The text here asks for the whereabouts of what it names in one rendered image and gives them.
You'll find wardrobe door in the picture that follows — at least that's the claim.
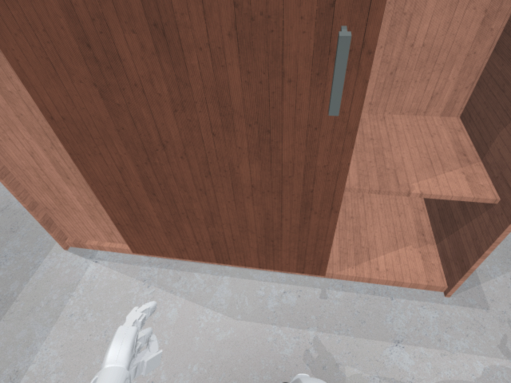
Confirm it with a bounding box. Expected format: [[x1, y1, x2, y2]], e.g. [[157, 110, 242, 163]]
[[0, 50, 127, 244], [0, 0, 386, 276]]

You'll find handle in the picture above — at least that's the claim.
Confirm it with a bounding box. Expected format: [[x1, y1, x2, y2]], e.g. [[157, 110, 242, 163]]
[[328, 26, 351, 116]]

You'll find left robot forearm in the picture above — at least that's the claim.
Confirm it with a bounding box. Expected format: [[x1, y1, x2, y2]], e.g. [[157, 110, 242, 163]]
[[91, 366, 131, 383]]

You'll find left robot hand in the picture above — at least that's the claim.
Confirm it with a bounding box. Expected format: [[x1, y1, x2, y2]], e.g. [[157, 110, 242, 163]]
[[101, 301, 162, 381]]

